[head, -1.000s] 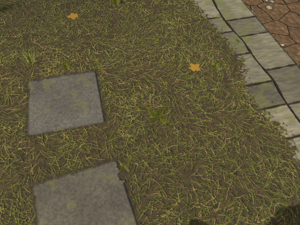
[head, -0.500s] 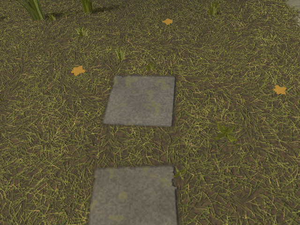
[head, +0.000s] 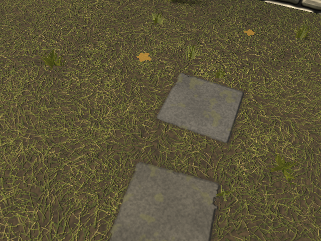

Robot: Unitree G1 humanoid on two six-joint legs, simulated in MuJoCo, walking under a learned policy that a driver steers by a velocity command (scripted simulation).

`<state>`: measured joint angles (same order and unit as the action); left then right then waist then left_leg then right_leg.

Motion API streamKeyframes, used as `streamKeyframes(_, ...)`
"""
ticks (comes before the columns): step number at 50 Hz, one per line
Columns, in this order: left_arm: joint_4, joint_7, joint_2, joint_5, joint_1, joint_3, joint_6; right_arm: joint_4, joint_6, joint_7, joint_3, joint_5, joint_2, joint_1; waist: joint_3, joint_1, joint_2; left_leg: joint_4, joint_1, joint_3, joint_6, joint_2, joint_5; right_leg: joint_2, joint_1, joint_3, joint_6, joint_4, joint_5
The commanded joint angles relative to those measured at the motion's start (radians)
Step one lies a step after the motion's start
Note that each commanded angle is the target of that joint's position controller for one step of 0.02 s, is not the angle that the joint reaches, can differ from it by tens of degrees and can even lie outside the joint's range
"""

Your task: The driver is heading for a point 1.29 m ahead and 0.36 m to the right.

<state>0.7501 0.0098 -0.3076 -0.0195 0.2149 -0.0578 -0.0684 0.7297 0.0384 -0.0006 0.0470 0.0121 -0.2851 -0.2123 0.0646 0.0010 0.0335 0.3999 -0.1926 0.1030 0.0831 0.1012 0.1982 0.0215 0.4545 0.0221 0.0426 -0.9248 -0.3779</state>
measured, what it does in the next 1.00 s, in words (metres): steps on the spot: right foot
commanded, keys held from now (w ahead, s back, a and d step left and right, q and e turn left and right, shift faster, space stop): no key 1.00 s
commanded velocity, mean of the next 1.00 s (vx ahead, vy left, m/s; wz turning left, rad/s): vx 0.00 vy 0.00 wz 0.07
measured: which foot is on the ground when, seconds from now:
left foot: down 0.00-1.00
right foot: up 0.00-0.16, down 0.18-1.00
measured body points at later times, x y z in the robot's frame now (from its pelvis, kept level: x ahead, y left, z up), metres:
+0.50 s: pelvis +0.01 -0.03 +0.00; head +0.02 -0.04 +0.45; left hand +0.11 +0.23 -0.13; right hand +0.08 -0.29 -0.14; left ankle +0.00 +0.08 -0.74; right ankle +0.01 -0.13 -0.74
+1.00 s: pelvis +0.01 -0.03 +0.00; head +0.02 -0.04 +0.45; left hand +0.03 +0.21 -0.15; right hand +0.03 -0.28 -0.16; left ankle +0.00 +0.08 -0.74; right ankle +0.01 -0.13 -0.74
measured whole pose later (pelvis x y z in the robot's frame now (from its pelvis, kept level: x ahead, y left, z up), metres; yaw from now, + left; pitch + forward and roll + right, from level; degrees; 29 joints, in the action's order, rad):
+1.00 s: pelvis +0.01 -0.03 +0.00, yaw +2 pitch -2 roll +0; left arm 1.08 0.03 -0.21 -0.01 0.25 0.02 0.00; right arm 1.15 0.01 0.04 -0.02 0.01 -0.21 -0.23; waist 0.03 0.00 0.00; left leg 0.36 -0.12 0.10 0.02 0.06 0.21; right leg -0.04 0.13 0.01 -0.04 -0.38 -0.22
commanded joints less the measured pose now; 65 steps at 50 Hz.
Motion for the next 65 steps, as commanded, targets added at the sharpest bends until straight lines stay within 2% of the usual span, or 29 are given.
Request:
streamKeyframes(1, -0.063, 0.005, -0.064, 0.003, -0.031, -0.011, 0.011, -0.031, -0.012, 0.006, 0.033, 0.01, -0.149, -0.041, -0.075, 0.034, -0.151, -0.083, 0.091, 0.227, 0.146, -0.271, -0.304, -0.007, 0.011, -0.003, -0.014, 0.081, -0.014)
streamKeyframes(6, -0.044, 0.017, -0.051, 0.017, -0.01, -0.002, 0.021, -0.007, -0.011, 0.008, 0.02, 0.015, -0.141, -0.008, -0.074, 0.018, -0.148, -0.043, 0.018, 0.261, 0.129, -0.266, -0.341, -0.039, -0.168, -0.015, -0.047, 0.282, -0.025)
streamKeyframes(8, -0.015, 0.024, -0.025, 0.013, 0.051, 0.008, 0.034, 0.004, -0.011, 0.015, 0.007, 0.0, -0.12, 0.026, -0.077, -0.034, -0.115, -0.001, -0.04, 0.253, 0.076, -0.233, -0.308, -0.035, -0.331, -0.015, -0.065, 0.553, 0.154)
streamKeyframes(9, -0.012, 0.032, -0.044, 0.0, 0.054, 0.01, 0.048, 0.008, -0.018, 0.017, -0.006, -0.002, -0.085, 0.007, -0.094, -0.024, -0.062, 0.016, -0.098, 0.244, 0.022, -0.203, -0.199, 0.047, -0.431, 0.076, -0.075, 0.637, 0.248)
streamKeyframes(10, -0.022, 0.037, -0.097, -0.019, 0.055, 0.011, 0.063, 0.011, -0.024, 0.016, -0.02, 0.0, -0.034, -0.046, -0.13, 0.009, 0.09, 0.125, -0.138, 0.155, -0.019, -0.123, 0.01, 0.242, -0.493, 0.273, -0.11, 0.69, 0.363)
streamKeyframes(11, -0.018, 0.027, -0.134, -0.002, -0.019, 0.005, 0.061, 0.028, -0.013, 0.02, -0.009, -0.008, -0.068, -0.05, -0.075, 0.035, 0.161, 0.109, -0.072, 0.036, -0.034, -0.027, 0.195, 0.299, -0.307, 0.305, -0.219, 0.65, 0.501)
streamKeyframes(12, -0.026, 0.017, -0.076, 0.003, -0.062, 0.02, 0.066, 0.055, -0.006, 0.021, -0.006, 0.003, -0.09, -0.057, -0.069, 0.037, 0.119, 0.127, -0.006, 0.025, -0.042, -0.053, 0.191, 0.266, -0.272, 0.267, -0.233, 0.65, 0.468)
streamKeyframes(13, -0.02, 0.012, -0.061, 0.005, -0.074, 0.029, 0.07, 0.067, -0.005, 0.018, -0.009, 0.004, -0.076, -0.043, -0.059, 0.041, 0.115, 0.058, 0.029, 0.028, -0.04, -0.057, 0.101, 0.209, -0.25, 0.215, -0.196, 0.641, 0.41)
streamKeyframes(14, -0.011, 0.012, -0.066, 0.0, -0.071, 0.028, 0.067, 0.077, -0.007, 0.014, -0.013, 0.003, -0.071, -0.027, -0.054, 0.037, 0.113, 0.008, 0.057, 0.035, -0.044, -0.065, 0.009, 0.154, -0.249, 0.171, -0.156, 0.63, 0.34)
streamKeyframes(16, 0.009, 0.016, -0.075, 0.006, -0.03, 0.029, 0.069, 0.092, -0.015, 0.008, -0.014, 0.01, -0.084, -0.006, -0.059, 0.016, 0.099, -0.028, 0.081, 0.073, -0.049, -0.104, -0.099, 0.108, -0.243, 0.147, -0.114, 0.628, 0.259)
streamKeyframes(17, 0.014, 0.015, -0.075, 0.01, -0.027, 0.027, 0.068, 0.119, -0.017, 0.009, -0.013, 0.004, -0.09, -0.026, -0.047, 0.011, 0.047, -0.025, 0.046, 0.075, -0.048, -0.109, -0.106, 0.09, -0.271, 0.13, -0.109, 0.633, 0.227)
streamKeyframes(20, 0.045, 0.016, -0.061, 0.012, -0.016, 0.031, 0.069, 0.167, -0.024, 0.02, -0.019, 0.001, -0.072, -0.025, -0.037, 0.005, -0.014, -0.061, 0.018, 0.085, -0.05, -0.12, -0.111, 0.085, -0.318, 0.116, -0.11, 0.608, 0.258)
streamKeyframes(23, 0.077, 0.015, -0.057, 0.01, -0.007, 0.032, 0.073, 0.207, -0.028, 0.026, -0.022, -0.002, -0.07, -0.021, -0.05, -0.001, -0.033, -0.074, 0.025, 0.089, -0.049, -0.129, -0.136, 0.08, -0.34, 0.105, -0.111, 0.597, 0.299)
streamKeyframes(38, 0.235, 0.02, -0.031, 0.009, 0.029, 0.05, 0.074, 0.359, -0.028, 0.038, -0.037, -0.004, -0.053, -0.034, -0.029, 0.0, -0.027, -0.093, 0.043, 0.085, -0.039, -0.149, -0.13, 0.066, -0.32, 0.099, -0.105, 0.615, 0.271)
streamKeyframes(50, 0.313, 0.026, 0.003, 0.009, 0.075, 0.061, 0.074, 0.418, -0.031, 0.043, -0.051, -0.005, -0.014, -0.057, -0.014, -0.002, -0.031, -0.087, 0.029, 0.073, -0.039, -0.15, -0.123, 0.061, -0.312, 0.098, -0.105, 0.611, 0.268)
streamKeyframes(65, 0.361, 0.032, 0.045, 0.008, 0.115, 0.063, 0.076, 0.445, -0.033, 0.05, -0.058, -0.005, 0.025, -0.097, -0.002, -0.003, -0.032, -0.075, 0.014, 0.063, -0.042, -0.15, -0.111, 0.056, -0.305, 0.098, -0.108, 0.607, 0.265)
